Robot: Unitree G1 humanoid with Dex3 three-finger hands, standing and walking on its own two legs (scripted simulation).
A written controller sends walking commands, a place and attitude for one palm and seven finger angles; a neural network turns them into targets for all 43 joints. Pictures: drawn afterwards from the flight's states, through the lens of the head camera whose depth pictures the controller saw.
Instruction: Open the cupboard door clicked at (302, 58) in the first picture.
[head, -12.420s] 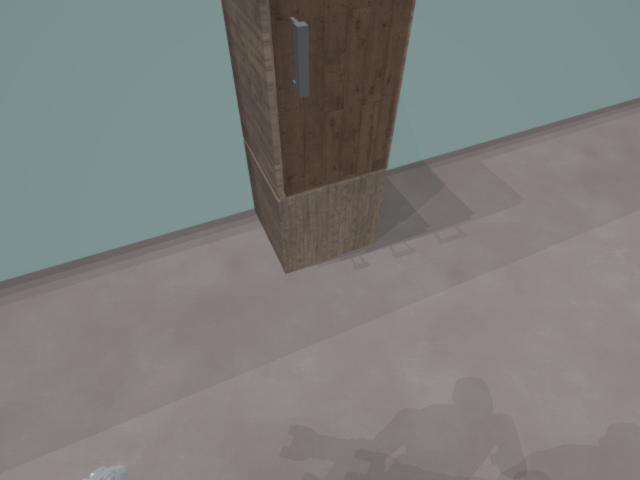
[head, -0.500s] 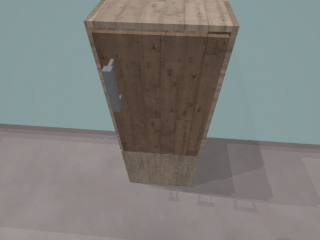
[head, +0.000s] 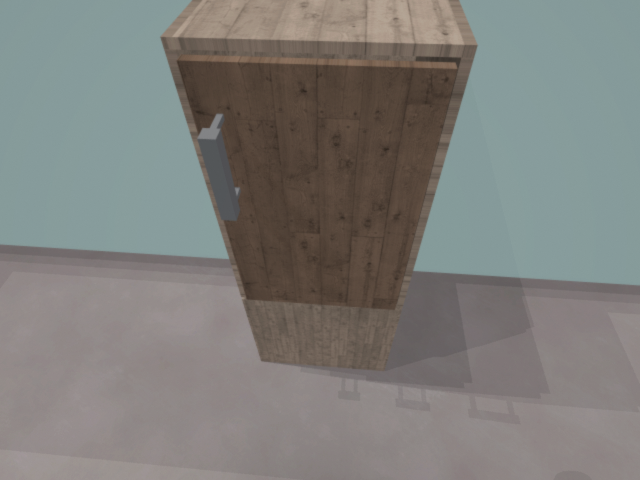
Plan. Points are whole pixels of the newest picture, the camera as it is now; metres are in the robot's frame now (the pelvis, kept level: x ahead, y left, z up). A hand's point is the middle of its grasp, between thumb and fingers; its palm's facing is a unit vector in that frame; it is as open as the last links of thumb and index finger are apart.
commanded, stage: raise the hand with hooked fingers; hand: left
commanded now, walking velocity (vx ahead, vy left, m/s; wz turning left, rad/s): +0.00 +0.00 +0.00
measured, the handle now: (224, 168) +0.53 +0.19 +0.09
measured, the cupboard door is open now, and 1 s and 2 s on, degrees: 0 0 0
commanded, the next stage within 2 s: none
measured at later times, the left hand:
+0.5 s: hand (152, 450) +0.15 +0.21 -0.01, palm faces +0.08 -1.00 -0.05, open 9.5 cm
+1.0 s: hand (115, 368) +0.23 +0.26 +0.04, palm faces +0.00 -1.00 -0.07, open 12.5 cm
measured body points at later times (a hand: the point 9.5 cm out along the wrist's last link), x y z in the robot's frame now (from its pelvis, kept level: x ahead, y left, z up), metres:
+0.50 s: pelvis -0.03 +0.01 -0.06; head +0.02 +0.03 +0.38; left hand +0.14 +0.26 -0.01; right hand +0.21 -0.20 -0.10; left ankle -0.03 +0.13 -0.74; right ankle +0.01 -0.08 -0.74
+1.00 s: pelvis -0.02 +0.04 -0.03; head +0.02 +0.04 +0.42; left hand +0.22 +0.31 +0.05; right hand +0.14 -0.22 -0.10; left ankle -0.03 +0.13 -0.74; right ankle +0.01 -0.08 -0.74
